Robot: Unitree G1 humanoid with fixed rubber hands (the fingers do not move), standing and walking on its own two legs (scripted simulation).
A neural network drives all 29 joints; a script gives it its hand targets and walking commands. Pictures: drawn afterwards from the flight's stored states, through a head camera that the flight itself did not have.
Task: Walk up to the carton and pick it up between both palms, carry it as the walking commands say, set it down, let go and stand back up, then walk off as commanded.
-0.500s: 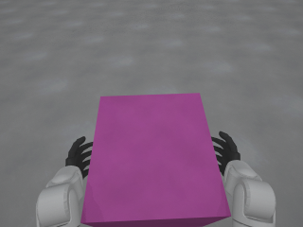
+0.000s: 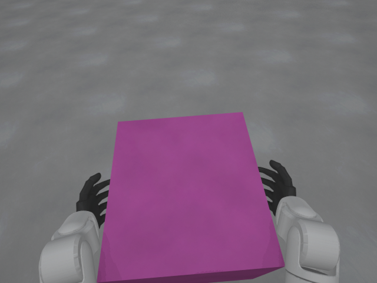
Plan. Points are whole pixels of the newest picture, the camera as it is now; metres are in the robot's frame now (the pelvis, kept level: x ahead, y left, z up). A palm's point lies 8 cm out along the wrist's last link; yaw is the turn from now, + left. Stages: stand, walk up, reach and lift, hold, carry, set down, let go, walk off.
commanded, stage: carry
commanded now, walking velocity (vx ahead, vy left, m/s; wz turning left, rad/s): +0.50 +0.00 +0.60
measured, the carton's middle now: (187, 202) +0.29 +0.00 +0.02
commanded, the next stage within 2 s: none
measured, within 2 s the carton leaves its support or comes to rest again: neither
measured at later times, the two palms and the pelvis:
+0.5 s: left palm (98, 122) +0.46 +0.21 +0.11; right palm (225, 86) +0.60 -0.12 +0.10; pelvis +0.30 -0.03 +0.01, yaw +24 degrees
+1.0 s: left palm (61, 90) +0.64 +0.38 +0.08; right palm (156, 52) +0.86 +0.10 +0.08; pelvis +0.56 +0.10 +0.00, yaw +37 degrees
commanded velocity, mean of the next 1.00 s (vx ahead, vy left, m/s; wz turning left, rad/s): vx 0.50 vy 0.00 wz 0.60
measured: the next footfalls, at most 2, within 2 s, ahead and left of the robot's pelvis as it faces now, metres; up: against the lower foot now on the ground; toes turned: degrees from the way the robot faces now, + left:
right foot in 0.44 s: +0.47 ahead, -0.11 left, +0.00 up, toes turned +14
left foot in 0.96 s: +0.63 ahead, +0.22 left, +0.00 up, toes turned +48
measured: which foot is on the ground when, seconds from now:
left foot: down 0.00-0.48, up 0.50-0.94, down 0.96-1.00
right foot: down 0.00-0.00, up 0.02-0.42, down 0.44-0.98, up 1.00-1.00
